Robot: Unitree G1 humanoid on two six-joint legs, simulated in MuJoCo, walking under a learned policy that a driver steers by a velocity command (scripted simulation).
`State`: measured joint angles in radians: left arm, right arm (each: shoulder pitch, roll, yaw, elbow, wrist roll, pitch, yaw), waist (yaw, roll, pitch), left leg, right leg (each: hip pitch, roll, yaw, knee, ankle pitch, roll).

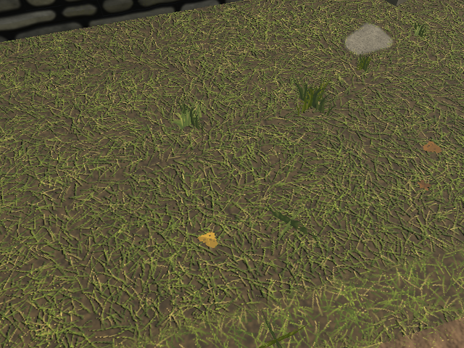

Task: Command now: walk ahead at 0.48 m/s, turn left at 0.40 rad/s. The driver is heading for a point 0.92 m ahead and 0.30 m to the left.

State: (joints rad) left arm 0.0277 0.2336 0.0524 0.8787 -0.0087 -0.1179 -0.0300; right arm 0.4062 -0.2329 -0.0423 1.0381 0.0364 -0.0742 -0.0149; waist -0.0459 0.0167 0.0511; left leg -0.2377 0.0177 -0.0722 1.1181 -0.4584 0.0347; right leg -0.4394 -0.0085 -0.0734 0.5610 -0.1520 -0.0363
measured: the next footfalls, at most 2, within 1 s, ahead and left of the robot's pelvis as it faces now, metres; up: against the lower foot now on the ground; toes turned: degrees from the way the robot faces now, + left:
left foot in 0.46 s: +0.39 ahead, +0.18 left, +0.00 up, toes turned +19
right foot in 0.98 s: +0.76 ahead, +0.12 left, +0.00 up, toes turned +27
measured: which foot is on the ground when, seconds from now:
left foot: up 0.00-0.44, down 0.46-1.00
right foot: down 0.00-0.48, up 0.50-0.96, down 0.98-1.00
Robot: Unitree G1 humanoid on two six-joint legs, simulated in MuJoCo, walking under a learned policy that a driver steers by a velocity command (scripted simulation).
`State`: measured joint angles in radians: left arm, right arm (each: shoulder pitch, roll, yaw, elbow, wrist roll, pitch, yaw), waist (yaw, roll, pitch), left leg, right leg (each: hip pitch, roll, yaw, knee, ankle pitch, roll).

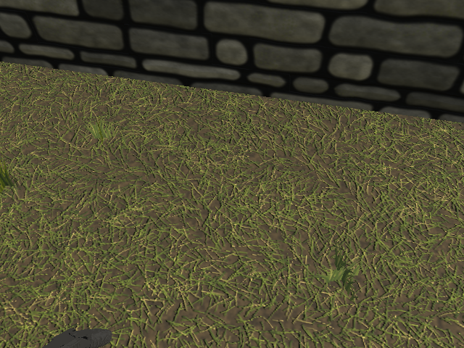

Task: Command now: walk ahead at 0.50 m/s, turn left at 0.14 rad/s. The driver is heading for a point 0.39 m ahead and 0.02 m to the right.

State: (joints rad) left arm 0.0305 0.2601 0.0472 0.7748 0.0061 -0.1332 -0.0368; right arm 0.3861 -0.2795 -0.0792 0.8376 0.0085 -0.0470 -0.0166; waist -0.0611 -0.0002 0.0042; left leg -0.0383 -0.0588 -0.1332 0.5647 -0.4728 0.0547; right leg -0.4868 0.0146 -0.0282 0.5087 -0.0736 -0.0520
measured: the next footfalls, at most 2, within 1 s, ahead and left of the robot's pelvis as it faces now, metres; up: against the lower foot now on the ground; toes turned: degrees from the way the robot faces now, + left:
left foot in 0.48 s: +0.44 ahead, +0.12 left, +0.00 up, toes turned +1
right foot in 0.78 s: +0.40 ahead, -0.13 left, +0.00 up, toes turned -1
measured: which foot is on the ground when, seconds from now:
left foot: down 0.00-0.00, up 0.02-0.46, down 0.48-1.00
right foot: down 0.00-0.50, up 0.52-0.76, down 0.78-1.00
